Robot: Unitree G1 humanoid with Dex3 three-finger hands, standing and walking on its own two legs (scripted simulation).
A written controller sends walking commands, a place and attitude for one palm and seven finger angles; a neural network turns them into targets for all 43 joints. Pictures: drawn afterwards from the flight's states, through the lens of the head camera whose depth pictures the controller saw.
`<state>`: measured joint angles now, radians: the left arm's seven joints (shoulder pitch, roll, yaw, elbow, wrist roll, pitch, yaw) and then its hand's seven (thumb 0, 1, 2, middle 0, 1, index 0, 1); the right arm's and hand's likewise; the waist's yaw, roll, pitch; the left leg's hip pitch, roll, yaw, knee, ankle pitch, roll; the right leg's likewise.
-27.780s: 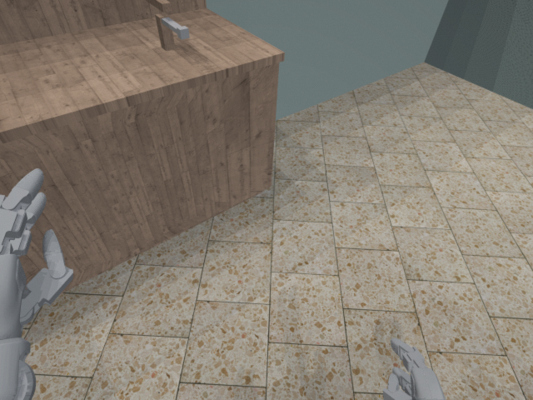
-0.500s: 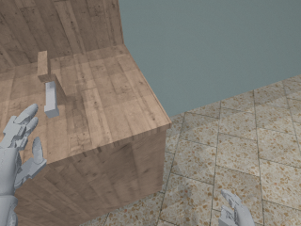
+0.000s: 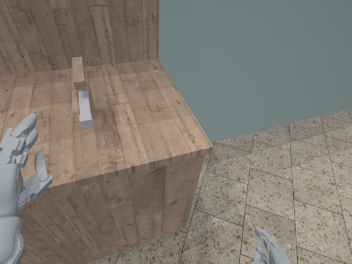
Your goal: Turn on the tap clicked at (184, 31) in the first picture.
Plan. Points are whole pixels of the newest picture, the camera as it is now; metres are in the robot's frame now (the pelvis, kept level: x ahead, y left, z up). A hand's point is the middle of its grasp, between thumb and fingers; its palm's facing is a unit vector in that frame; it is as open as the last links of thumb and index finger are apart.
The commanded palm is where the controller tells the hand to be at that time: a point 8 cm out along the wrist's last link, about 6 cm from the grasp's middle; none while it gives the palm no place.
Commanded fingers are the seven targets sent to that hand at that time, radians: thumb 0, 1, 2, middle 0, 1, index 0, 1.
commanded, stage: come to a stop and stand still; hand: left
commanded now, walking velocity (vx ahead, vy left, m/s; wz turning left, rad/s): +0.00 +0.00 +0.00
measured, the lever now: (86, 121) +0.41 +0.27 +0.10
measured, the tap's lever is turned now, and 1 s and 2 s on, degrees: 0 0 0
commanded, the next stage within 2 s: look again from close up in 1.16 s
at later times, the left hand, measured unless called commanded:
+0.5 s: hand (50, 146) +0.27 +0.27 +0.16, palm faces +0.36 -0.86 -0.36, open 7.4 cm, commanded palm +0.20 +0.31 +0.18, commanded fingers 0.00 0.90 0.90 -0.20 -0.30 -0.20 -0.30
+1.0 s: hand (51, 156) +0.25 +0.26 +0.16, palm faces +0.41 -0.84 -0.35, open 7.4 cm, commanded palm +0.19 +0.29 +0.18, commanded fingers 0.00 0.90 0.90 -0.20 -0.30 -0.20 -0.30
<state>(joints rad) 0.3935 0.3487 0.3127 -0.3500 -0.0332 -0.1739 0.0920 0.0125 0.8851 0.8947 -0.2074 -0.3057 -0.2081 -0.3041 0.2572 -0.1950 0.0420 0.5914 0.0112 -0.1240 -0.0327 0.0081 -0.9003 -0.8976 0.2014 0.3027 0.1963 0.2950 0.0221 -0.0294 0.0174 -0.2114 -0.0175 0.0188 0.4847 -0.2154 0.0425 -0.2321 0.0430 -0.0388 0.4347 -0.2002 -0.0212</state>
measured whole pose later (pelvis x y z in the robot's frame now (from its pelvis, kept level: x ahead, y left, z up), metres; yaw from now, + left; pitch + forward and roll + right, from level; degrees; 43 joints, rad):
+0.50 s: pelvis +0.05 +0.03 +0.00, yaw +1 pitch -1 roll -1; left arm 0.38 0.36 0.33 -0.47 -0.02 -0.19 0.08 0.02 0.89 0.89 -0.21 -0.31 -0.21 -0.30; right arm 0.19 -0.19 0.03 0.57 0.00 -0.11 0.00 0.01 -0.90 -0.90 0.20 0.30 0.20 0.30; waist 0.02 -0.04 0.07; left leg -0.17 -0.07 0.02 0.46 -0.27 0.07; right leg -0.20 0.01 -0.01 0.43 -0.21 0.00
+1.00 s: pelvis +0.04 +0.01 +0.00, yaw +2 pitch -2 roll -1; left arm 0.42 0.35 0.32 -0.45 -0.04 -0.17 0.11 0.01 0.89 0.89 -0.21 -0.31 -0.21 -0.30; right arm 0.20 -0.20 0.02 0.58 0.01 -0.07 -0.03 0.01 -0.90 -0.90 0.20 0.30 0.20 0.30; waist 0.02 -0.01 0.04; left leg -0.18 -0.04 -0.01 0.46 -0.25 0.05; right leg -0.19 0.03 -0.04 0.40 -0.19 -0.03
